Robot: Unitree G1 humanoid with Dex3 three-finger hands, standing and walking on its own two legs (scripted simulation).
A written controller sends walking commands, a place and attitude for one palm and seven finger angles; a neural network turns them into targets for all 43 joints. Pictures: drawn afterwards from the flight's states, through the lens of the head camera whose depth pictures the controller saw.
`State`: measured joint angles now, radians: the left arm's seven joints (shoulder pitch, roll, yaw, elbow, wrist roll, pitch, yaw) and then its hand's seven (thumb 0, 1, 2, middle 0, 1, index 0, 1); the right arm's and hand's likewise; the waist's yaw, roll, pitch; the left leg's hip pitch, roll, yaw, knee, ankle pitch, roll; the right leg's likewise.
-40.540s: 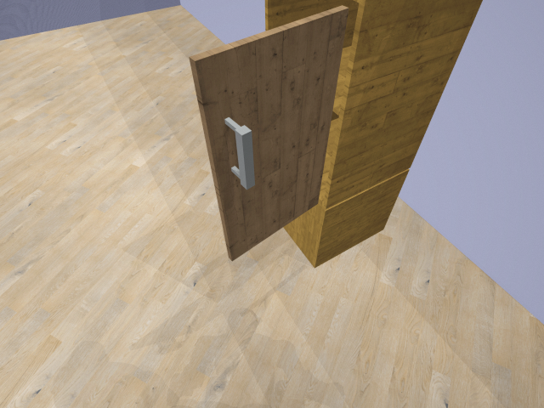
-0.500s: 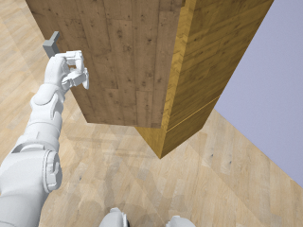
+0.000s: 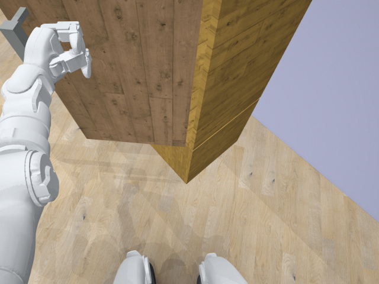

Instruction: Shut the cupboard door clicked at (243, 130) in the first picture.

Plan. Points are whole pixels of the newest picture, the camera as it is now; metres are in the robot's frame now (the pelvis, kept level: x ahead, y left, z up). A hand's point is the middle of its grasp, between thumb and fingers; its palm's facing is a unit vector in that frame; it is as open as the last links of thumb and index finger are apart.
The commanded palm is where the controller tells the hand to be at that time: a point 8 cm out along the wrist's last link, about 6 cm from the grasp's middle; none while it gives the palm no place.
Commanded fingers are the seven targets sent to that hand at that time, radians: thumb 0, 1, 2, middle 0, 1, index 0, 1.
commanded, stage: push the door shut along its arc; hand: left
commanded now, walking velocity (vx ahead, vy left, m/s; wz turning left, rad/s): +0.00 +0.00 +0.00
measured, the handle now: (36, 51) +0.57 +0.23 +0.13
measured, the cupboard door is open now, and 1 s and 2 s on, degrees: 45 23 23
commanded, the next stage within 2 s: pull the fist back off the door in 0.60 s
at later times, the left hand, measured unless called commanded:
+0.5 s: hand (92, 42) +0.57 +0.12 +0.14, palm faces -0.34 -0.94 +0.00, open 3.0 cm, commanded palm +0.60 +0.14 +0.13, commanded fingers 0.00 0.90 0.90 -1.30 -1.50 -1.30 -1.50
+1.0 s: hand (112, 36) +0.61 +0.09 +0.12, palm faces +0.07 -1.00 -0.03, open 3.1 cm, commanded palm +0.58 +0.12 +0.13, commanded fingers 0.00 0.90 0.90 -1.30 -1.50 -1.30 -1.50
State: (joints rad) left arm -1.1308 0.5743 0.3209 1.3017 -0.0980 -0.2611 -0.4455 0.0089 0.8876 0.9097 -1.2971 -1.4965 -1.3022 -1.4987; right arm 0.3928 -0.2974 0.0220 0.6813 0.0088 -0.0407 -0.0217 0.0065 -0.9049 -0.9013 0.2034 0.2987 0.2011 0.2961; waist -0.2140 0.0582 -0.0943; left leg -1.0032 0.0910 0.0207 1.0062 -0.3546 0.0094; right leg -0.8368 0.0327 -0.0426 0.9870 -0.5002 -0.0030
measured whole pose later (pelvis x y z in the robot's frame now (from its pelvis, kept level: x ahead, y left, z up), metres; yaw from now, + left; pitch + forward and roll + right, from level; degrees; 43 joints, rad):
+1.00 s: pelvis +0.01 +0.01 -0.02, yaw +0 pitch +27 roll -5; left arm -1.36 0.43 0.32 1.27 0.09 -0.17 0.14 0.01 0.91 0.92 -1.29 -1.50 -1.30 -1.50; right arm 0.50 -0.21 0.02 0.68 -0.10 -0.03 0.11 0.00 -0.91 -0.90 0.20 0.30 0.20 0.30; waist -0.28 0.08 -0.10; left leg -1.18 0.08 -0.01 1.08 -0.38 0.02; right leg -0.99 0.03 -0.06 1.04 -0.52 0.01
